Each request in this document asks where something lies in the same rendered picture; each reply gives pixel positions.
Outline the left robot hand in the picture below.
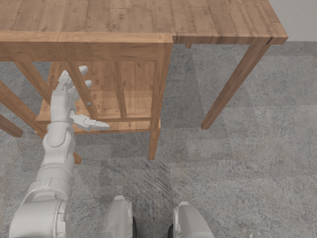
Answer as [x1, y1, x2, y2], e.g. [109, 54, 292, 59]
[50, 65, 110, 132]

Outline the robot thigh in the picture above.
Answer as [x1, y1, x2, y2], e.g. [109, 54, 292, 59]
[172, 204, 215, 238]
[96, 199, 133, 238]

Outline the left robot forearm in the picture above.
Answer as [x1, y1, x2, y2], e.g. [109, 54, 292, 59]
[9, 121, 76, 238]

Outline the table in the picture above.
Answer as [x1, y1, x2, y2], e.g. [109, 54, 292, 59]
[0, 0, 289, 138]

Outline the right robot hand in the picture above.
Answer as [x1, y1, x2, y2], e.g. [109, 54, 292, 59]
[238, 224, 264, 238]

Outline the right robot thigh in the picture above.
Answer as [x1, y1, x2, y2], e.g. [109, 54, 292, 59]
[172, 204, 215, 238]

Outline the chair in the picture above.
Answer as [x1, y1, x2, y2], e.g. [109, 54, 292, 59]
[0, 31, 173, 165]

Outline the left robot thigh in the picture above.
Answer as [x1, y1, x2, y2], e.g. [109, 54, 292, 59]
[96, 199, 133, 238]

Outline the robot left upper arm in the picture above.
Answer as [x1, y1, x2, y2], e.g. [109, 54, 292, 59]
[11, 198, 72, 238]

